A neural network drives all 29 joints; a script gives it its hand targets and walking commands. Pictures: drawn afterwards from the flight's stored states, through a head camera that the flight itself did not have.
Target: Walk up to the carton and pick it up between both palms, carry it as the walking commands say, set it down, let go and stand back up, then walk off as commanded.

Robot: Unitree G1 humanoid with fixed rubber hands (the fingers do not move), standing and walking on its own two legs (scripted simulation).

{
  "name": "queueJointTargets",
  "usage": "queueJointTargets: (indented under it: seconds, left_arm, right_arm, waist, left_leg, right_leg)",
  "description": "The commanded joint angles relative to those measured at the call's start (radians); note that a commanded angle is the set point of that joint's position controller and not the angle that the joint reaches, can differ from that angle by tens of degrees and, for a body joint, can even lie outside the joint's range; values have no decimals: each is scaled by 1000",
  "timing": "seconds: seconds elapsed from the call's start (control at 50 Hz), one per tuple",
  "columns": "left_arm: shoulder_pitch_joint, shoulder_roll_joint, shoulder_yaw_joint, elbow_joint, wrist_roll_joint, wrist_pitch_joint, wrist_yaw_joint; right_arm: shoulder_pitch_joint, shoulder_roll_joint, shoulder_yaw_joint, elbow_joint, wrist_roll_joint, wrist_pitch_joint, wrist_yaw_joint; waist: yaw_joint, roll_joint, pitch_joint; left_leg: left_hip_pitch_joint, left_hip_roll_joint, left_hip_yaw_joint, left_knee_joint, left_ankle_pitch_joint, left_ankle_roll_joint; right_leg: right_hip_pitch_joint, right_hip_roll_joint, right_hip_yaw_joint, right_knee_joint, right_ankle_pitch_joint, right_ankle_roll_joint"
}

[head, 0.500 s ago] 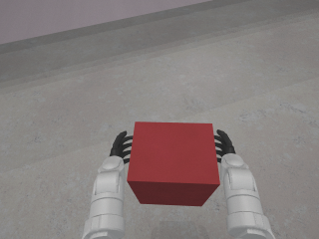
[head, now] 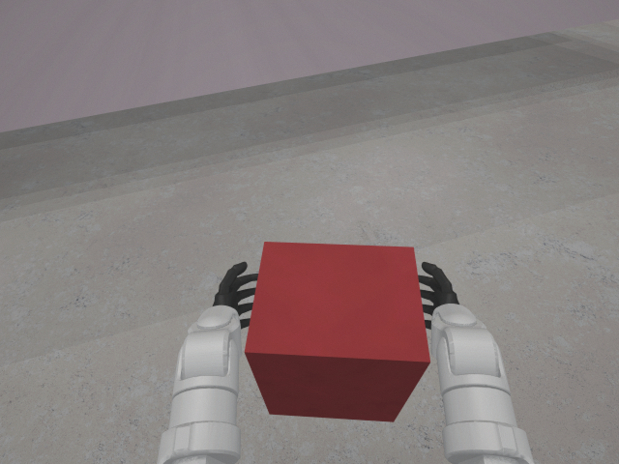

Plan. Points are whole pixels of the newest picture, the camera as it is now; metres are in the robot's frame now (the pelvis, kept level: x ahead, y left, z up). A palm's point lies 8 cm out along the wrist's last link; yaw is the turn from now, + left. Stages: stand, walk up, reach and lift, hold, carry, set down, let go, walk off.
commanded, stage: reach and lift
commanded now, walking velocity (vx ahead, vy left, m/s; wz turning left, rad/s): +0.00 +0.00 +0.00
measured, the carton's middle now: (334, 339) +0.31 -0.02 -0.02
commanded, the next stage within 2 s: hold in 1.18 s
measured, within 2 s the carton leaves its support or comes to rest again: neither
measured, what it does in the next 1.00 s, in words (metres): stands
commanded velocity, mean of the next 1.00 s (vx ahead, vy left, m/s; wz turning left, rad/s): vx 0.00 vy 0.00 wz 0.00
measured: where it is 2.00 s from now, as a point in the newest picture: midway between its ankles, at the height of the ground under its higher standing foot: outside the picture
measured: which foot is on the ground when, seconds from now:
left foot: down 0.00-1.00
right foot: down 0.00-1.00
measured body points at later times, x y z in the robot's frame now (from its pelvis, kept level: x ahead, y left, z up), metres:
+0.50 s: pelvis +0.01 +0.00 +0.00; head -0.01 -0.02 +0.45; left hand +0.32 +0.14 +0.05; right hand +0.31 -0.15 +0.03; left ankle -0.02 +0.14 -0.75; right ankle +0.06 -0.13 -0.75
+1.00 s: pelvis +0.00 +0.00 +0.00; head -0.03 -0.01 +0.45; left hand +0.31 +0.14 +0.05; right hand +0.30 -0.15 +0.03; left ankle -0.02 +0.14 -0.75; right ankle +0.06 -0.13 -0.75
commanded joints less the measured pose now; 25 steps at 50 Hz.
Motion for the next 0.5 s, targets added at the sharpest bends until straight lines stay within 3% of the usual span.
queueJointTargets:
  seconds: [0.0, 0.48]
  left_arm:
    - [-465, -889, -493, 8, -204, -20, -190]
    - [-366, -860, -552, -99, -228, -2, -184]
  right_arm:
    - [-531, 890, 596, -16, 274, -18, 255]
    - [-426, 882, 641, -95, 289, -29, 233]
  waist:
    - [19, -41, -201]
    - [41, -34, -241]
  left_leg:
    - [-245, -81, 6, -120, 27, 38]
    - [-175, -91, 9, -112, 183, 22]
  right_leg:
    - [304, 85, 15, 0, 47, 6]
    - [332, 96, 21, 3, 186, -2]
